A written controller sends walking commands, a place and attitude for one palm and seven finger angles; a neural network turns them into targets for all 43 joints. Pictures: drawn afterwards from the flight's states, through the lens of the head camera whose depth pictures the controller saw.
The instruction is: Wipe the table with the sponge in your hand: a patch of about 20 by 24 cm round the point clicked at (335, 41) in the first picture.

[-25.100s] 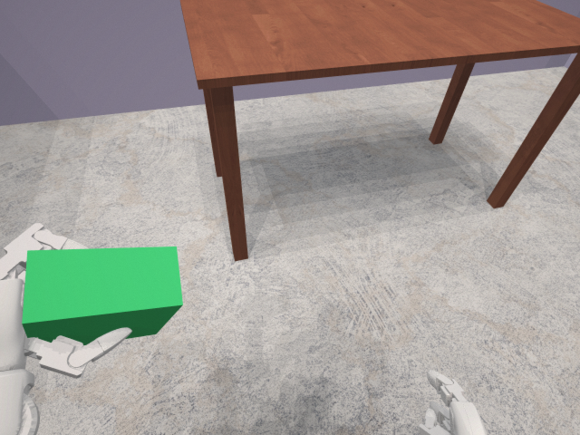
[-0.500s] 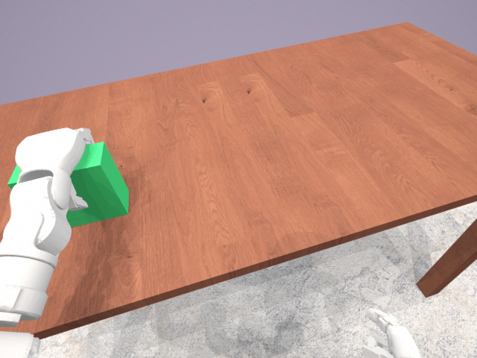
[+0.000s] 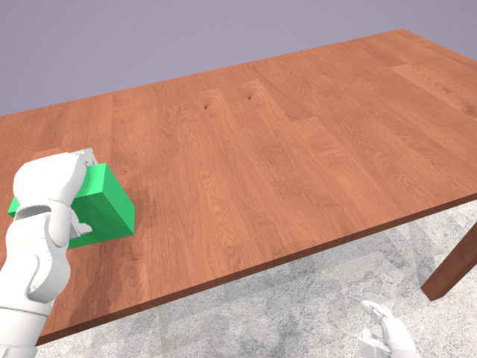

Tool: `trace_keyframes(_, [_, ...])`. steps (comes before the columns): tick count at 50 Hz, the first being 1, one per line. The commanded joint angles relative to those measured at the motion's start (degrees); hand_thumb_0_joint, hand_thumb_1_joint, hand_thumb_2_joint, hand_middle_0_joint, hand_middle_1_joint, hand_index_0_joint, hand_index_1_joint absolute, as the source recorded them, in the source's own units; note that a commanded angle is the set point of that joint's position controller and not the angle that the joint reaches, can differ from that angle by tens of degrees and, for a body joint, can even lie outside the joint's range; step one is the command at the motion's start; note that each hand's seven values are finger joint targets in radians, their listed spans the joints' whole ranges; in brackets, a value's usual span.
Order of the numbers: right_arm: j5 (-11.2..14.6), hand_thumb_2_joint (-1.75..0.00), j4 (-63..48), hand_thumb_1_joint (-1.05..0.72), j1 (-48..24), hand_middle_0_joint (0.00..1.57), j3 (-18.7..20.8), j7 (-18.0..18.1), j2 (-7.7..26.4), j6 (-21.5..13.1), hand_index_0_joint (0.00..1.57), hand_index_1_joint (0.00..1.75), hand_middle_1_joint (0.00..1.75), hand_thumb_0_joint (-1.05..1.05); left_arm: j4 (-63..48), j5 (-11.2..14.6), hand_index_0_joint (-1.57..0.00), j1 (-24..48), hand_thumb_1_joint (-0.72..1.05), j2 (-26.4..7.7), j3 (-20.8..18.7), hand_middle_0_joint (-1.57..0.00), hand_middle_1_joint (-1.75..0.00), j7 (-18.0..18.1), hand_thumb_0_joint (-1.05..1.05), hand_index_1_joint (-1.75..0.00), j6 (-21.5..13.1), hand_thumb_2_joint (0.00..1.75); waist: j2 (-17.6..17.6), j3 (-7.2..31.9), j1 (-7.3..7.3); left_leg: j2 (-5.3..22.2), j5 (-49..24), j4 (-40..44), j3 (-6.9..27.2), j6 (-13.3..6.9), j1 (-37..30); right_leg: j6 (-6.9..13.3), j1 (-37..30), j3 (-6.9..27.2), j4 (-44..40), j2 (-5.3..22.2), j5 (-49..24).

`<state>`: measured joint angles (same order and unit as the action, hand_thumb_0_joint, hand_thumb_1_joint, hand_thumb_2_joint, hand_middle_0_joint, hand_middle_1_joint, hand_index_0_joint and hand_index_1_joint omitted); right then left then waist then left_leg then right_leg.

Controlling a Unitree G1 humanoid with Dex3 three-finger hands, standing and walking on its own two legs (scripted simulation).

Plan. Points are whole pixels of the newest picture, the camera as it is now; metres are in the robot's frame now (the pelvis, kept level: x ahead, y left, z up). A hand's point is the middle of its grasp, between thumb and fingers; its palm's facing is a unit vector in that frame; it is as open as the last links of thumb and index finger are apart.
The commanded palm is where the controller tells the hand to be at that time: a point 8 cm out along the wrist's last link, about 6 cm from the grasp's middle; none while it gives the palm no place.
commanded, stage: wipe back along the middle lane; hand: left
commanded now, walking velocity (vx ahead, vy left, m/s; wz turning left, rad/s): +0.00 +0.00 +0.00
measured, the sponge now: (86, 216) +0.31 +0.30 +0.10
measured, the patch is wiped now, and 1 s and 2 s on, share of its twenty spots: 0.80 0.85 0.85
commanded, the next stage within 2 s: slide across to the third lane in 0.44 s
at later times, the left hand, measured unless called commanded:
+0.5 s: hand (67, 226) +0.25 +0.27 +0.15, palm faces +0.18 -0.05 -0.98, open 10.3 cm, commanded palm +0.20 +0.25 +0.17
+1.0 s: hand (87, 231) +0.24 +0.24 +0.16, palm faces +0.15 -0.05 -0.99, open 10.3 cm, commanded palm +0.21 +0.21 +0.20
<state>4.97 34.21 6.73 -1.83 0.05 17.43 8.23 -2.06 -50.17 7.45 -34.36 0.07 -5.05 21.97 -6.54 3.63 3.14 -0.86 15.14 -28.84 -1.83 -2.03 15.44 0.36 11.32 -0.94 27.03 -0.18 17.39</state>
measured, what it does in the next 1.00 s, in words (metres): stands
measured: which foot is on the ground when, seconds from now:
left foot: down 0.00-1.00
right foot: down 0.00-1.00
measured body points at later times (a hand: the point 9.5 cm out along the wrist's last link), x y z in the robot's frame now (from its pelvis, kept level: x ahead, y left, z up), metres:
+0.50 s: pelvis -0.01 +0.00 +0.00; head -0.02 -0.05 +0.45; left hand +0.24 +0.27 +0.21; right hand +0.24 -0.20 -0.08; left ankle +0.00 +0.10 -0.74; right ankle -0.04 -0.12 -0.74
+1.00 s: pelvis -0.02 -0.02 +0.00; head -0.04 -0.07 +0.45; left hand +0.23 +0.24 +0.21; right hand +0.24 -0.20 -0.08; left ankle +0.00 +0.10 -0.74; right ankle -0.04 -0.12 -0.74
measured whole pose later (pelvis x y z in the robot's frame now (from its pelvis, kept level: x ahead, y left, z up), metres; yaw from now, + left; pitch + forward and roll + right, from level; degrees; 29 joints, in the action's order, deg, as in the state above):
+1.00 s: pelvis -0.02 -0.02 +0.00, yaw +1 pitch -2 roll +0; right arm 4.6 34.5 2.1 -3.4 0.8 15.9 4.4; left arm -15.4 -53.2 3.2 -28.7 9.8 -5.5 31.4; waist -7.5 2.6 7.5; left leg -0.9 13.6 -28.3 -0.4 -0.9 13.2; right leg 1.5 9.6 -2.3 28.6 -0.2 17.5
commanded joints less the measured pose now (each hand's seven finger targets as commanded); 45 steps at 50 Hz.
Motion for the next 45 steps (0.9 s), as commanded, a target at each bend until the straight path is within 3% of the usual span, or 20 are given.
trace_keyframes(1, [0.1,-0.90,-10.6,-0.90,-11.4,0.20,1.6,0.3,5.2,-3.4,0.20,0.30,0.30,0.00,-5.7,3.5,-1.20,-2.9,0.10,-3.5,-0.6,-1.20,-1.60,-2.5,0.00,-1.60,3.3,1.30,8.5,7.3,2.81,0.0,-18.7,2.1,2.2,-0.2,-4.5,2.4,-2.4,-1.4,-1.7,-1.6,-21.2])
trace_keyframes(5, [0.2,-0.90,-10.8,-0.90,-14.1,0.20,1.3,-0.2,4.9,-3.5,0.20,0.30,0.30,0.00,-9.6,4.0,-1.20,-7.7,0.10,-3.2,-1.4,-1.20,-1.60,-1.6,0.00,-1.60,4.6,1.30,7.7,7.3,3.62,0.4,-19.2,2.2,2.6,0.1,-4.8,2.7,-2.7,-0.6,-1.3,-2.1,-21.6])
trace_keyframes(8, [0.0,-0.90,-10.6,-0.90,-13.3,0.20,1.2,0.0,4.9,-3.3,0.20,0.30,0.30,0.00,-10.5,4.4,-1.20,-8.2,0.10,-2.1,-0.3,-1.20,-1.60,-1.4,0.00,-1.60,6.0,1.30,9.6,6.3,3.25,0.4,-18.4,2.3,2.5,0.2,-4.1,2.2,-2.4,-1.4,-1.4,-1.8,-21.2])
trace_keyframes(10, [0.1,-0.90,-10.5,-0.90,-15.1,0.20,1.0,0.2,4.9,-3.4,0.20,0.30,0.30,0.00,-11.3,3.7,-1.20,-7.7,0.10,-3.9,-1.9,-1.20,-1.60,-1.1,0.00,-1.60,6.9,1.30,9.9,6.5,3.60,0.5,-17.6,2.3,2.6,0.2,-4.4,2.7,-2.1,-0.3,-1.3,-2.2,-20.2])
trace_keyframes(13, [0.2,-0.90,-11.0,-0.90,-14.6,0.20,0.8,0.1,4.5,-3.3,0.20,0.30,0.30,0.00,-13.8,3.9,-1.20,-9.4,0.10,-0.2,1.6,-1.20,-1.60,-1.3,0.00,-1.60,7.7,1.30,8.4,6.5,3.45,0.5,-18.2,2.5,2.7,0.3,-4.8,2.3,-2.0,-1.3,-1.2,-1.9,-19.7])
trace_keyframes(14, [0.1,-0.90,-10.6,-0.90,-14.3,0.20,0.9,0.1,4.7,-3.3,0.20,0.30,0.30,0.00,-13.3,3.5,-1.20,-10.0,0.10,-1.8,0.2,-1.20,-1.60,-1.2,0.00,-1.60,7.8,1.30,8.5,6.0,3.44,0.6,-17.9,2.4,2.7,0.4,-4.5,2.4,-1.9,-1.1,-1.1,-2.0,-19.4])
trace_keyframes(16, [0.2,-0.90,-11.6,-0.90,-15.0,0.20,0.5,0.0,4.3,-3.7,0.20,0.30,0.30,0.00,-16.4,3.2,-1.20,-10.2,0.10,-0.2,1.9,-1.20,-1.60,-1.4,0.00,-1.60,8.1,1.30,8.7,7.4,3.55,0.6,-17.9,2.1,2.7,0.2,-4.8,2.5,-2.0,-1.0,-0.8,-1.9,-19.3])
trace_keyframes(18, [0.2,-0.90,-11.2,-0.90,-15.1,0.20,0.5,0.0,4.2,-3.6,0.20,0.30,0.30,0.00,-16.2,3.6,-1.20,-11.1,0.10,1.8,3.4,-1.20,-1.60,-1.4,0.00,-1.60,8.2,1.30,8.0,5.6,3.14,0.8,-16.7,2.6,2.9,0.4,-4.7,2.4,-1.0,-1.2,-1.3,-2.1,-18.0])
trace_keyframes(24, [0.1,-0.90,-11.2,-0.90,-15.5,0.20,0.3,0.2,4.1,-3.6,0.20,0.30,0.30,0.00,-17.1,3.6,-1.20,-13.3,0.10,1.3,2.6,-1.20,-1.60,-0.9,0.00,-1.60,8.6,1.30,8.2,4.9,3.60,0.8,-15.1,2.7,2.9,0.4,-4.2,2.4,-1.1,-1.0,-1.2,-2.1,-16.6])
trace_keyframes(26, [0.1,-0.90,-12.4,-0.90,-16.2,0.20,0.2,0.1,3.8,-4.1,0.20,0.30,0.30,0.00,-20.9,3.5,-1.20,-14.0,0.10,2.0,3.1,-1.20,-1.60,-0.8,0.00,-1.60,8.7,1.30,8.9,7.6,4.06,0.5,-16.1,1.9,2.7,0.1,-4.7,2.5,-2.3,-0.4,-0.6,-1.9,-18.0])
trace_keyframes(27, [0.0,-0.90,-11.4,-0.90,-15.5,0.20,0.3,0.3,3.8,-4.1,0.20,0.30,0.30,0.00,-18.0,3.7,-1.20,-16.1,0.10,0.8,1.5,-1.20,-1.60,-0.5,0.00,-1.60,8.7,1.30,9.8,5.8,3.85,0.7,-16.0,1.7,2.7,0.2,-4.2,2.4,-1.7,-0.3,-0.7,-2.0,-18.4])
trace_keyframes(28, [0.1,-0.90,-11.4,-0.90,-16.1,0.20,0.2,0.2,3.9,-3.8,0.20,0.30,0.30,0.00,-19.4,3.9,-1.20,-14.8,0.10,2.5,3.3,-1.20,-1.60,-0.7,0.00,-1.60,8.7,1.30,9.2,5.5,3.49,0.7,-15.6,2.0,2.7,0.3,-4.3,2.3,-1.4,-0.6,-1.0,-1.9,-18.2])
trace_keyframes(30, [0.1,-0.90,-11.8,-0.90,-17.7,0.20,0.1,0.5,3.6,-4.1,0.20,0.30,0.30,0.00,-21.5,3.3,-1.20,-10.9,0.10,1.1,2.5,-1.20,-1.60,-0.5,0.00,-1.60,9.1,1.30,8.5,5.1,3.37,0.9,-13.8,2.4,3.0,0.1,-4.7,2.8,-0.3,0.9,-1.4,-2.5,-15.9])
trace_keyframes(31, [0.0,-0.90,-12.2,-0.90,-16.5,0.20,0.1,0.7,3.6,-4.4,0.20,0.30,0.30,0.00,-22.8,3.1,-1.20,-7.6,0.10,2.3,4.5,-1.20,-1.60,-0.3,0.00,-1.60,9.1,1.30,8.2,6.6,3.25,0.6,-14.2,2.1,2.7,0.0,-4.8,2.5,-0.6,-0.2,-1.3,-1.8,-15.6])
trace_keyframes(33, [0.0,-0.90,-11.1,-0.90,-16.1,0.20,0.3,0.8,3.6,-4.5,0.20,0.30,0.30,0.00,-20.4,3.1,-1.20,-7.2,0.10,4.5,6.6,-1.20,-1.60,-0.4,0.00,-1.60,9.1,1.30,7.9,4.6,2.62,0.9,-13.1,2.8,3.0,0.1,-4.9,2.4,0.5,-0.7,-2.0,-2.0,-14.2])
trace_keyframes(35, [0.2,-0.90,-11.9,-0.90,-17.9,0.20,0.0,1.0,3.1,-5.5,0.20,0.30,0.30,0.00,-22.2,2.5,-1.20,-4.1,0.10,4.0,6.7,-1.20,-1.60,-0.3,0.00,-1.60,8.9,1.30,8.4,5.0,2.84,0.9,-12.4,2.8,3.4,-0.2,-5.9,3.0,0.7,0.8,-2.0,-2.5,-13.5])
trace_keyframes(36, [-0.1,-0.90,-12.0,-0.90,-16.2,0.20,0.1,1.0,3.2,-6.1,0.20,0.30,0.30,0.00,-23.4,2.2,-1.20,-2.3,0.10,3.7,7.1,-1.20,-1.60,-0.1,0.00,-1.60,8.5,1.30,8.2,7.8,3.02,0.5,-14.2,2.2,3.2,-0.2,-6.0,2.8,-0.9,0.0,-1.4,-1.8,-15.2])
trace_keyframes(40, [0.0,-0.90,-11.8,-0.90,-18.7,0.20,0.1,0.9,2.9,-6.4,0.20,0.30,0.30,0.00,-23.8,2.4,-1.20,-3.3,0.10,3.2,6.5,-1.20,-1.60,-0.9,0.00,-1.60,8.6,1.30,8.7,7.7,3.35,0.5,-14.1,2.5,3.4,-0.3,-6.7,3.1,-1.9,1.5,-1.5,-2.2,-16.8])
trace_keyframes(43, [-0.4,-0.90,-10.3,-0.90,-17.0,0.20,0.0,1.2,3.0,-6.6,0.20,0.30,0.30,0.00,-21.0,2.4,-1.20,0.9,0.10,4.3,8.5,-1.20,-1.60,-1.1,0.00,-1.60,8.4,1.30,8.9,6.3,2.71,0.3,-13.3,3.1,3.1,-0.1,-6.2,2.5,-1.2,0.0,-2.3,-1.6,-15.3])
trace_keyframes(45, [0.0,-0.90,-11.2,-0.90,-19.3,0.20,-0.3,1.2,2.5,-7.1,0.20,0.30,0.30,0.00,-23.8,1.5,-1.20,4.3,0.10,3.4,8.2,-1.20,-1.60,-1.0,0.00,-1.60,8.2,1.30,7.8,6.5,2.92,0.5,-12.4,3.5,3.5,-0.2,-7.3,3.3,-0.8,1.5,-2.4,-2.3,-13.3])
